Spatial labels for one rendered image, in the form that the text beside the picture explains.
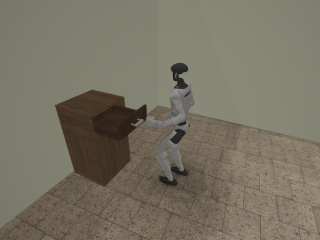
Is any left robot upper arm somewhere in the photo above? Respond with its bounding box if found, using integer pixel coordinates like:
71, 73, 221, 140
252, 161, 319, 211
169, 89, 186, 122

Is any left robot hand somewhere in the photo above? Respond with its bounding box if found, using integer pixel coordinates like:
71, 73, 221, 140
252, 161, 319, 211
145, 116, 155, 128

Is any robot left forearm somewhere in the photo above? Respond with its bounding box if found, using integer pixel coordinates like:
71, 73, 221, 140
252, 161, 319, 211
154, 115, 184, 129

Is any right robot upper arm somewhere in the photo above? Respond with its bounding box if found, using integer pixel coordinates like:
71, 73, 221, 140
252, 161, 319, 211
186, 82, 195, 107

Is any handle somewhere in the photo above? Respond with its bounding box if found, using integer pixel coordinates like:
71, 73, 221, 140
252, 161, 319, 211
131, 119, 144, 127

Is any robot head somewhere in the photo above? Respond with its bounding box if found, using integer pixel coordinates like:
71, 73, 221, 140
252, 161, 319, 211
170, 63, 188, 89

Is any humanoid robot torso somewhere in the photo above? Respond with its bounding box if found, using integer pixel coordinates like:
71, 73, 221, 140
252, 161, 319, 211
170, 85, 190, 137

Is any cabinet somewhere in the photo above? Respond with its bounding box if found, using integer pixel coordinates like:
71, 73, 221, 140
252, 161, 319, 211
55, 89, 131, 187

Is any drawer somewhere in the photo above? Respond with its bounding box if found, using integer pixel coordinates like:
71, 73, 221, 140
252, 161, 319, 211
92, 104, 147, 142

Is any right robot hand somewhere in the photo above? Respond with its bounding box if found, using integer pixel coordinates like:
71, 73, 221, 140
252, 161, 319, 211
164, 110, 173, 120

